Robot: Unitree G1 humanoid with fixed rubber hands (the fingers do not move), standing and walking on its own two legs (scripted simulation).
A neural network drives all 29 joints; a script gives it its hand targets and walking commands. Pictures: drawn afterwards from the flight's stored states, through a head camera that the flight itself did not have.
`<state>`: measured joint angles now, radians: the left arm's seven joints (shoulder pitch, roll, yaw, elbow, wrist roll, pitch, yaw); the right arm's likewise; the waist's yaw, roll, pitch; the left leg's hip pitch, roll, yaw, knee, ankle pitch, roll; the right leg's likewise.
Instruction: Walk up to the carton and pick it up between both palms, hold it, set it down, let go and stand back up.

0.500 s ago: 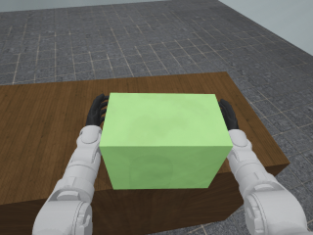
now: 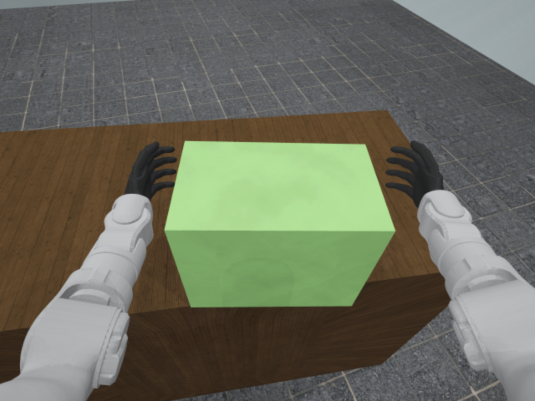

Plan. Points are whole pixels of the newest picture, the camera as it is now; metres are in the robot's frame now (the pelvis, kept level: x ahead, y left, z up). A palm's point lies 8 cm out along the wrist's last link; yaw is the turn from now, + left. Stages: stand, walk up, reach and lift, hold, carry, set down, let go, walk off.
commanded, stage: set down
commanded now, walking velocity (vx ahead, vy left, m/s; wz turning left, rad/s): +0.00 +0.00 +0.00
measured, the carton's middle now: (274, 229) +0.38 +0.02 +0.05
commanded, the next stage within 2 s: none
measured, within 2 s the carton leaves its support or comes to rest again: neither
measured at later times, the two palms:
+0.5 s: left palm (103, 133) +0.40 +0.25 +0.21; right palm (478, 139) +0.42 -0.24 +0.22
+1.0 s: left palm (84, 165) +0.36 +0.26 +0.19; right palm (484, 177) +0.37 -0.24 +0.19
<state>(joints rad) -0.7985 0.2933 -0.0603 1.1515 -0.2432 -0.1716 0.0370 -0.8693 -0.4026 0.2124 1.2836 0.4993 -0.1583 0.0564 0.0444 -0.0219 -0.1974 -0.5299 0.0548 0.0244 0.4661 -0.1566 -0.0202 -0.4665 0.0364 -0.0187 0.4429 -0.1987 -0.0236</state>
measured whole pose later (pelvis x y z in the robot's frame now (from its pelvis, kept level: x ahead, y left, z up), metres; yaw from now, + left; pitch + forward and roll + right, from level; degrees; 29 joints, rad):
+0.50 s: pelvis +0.01 +0.00 +0.01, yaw -1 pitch +3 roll +0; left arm -0.72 0.40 0.12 0.48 -0.22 0.50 0.01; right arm -0.82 -0.53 0.11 0.81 0.52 0.24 0.02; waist 0.03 -0.03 -0.10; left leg -0.24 0.05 0.03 0.32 -0.13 -0.03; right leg -0.19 0.04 0.00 0.31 -0.17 -0.03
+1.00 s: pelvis +0.00 +0.01 +0.01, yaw -1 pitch +0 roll -1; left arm -0.52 0.37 0.15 0.19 -0.19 0.67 0.04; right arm -0.61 -0.53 -0.01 0.62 0.47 0.35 0.12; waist 0.01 -0.04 -0.07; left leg -0.18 0.03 0.03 0.32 -0.13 0.00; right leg -0.12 0.02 0.01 0.28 -0.15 0.00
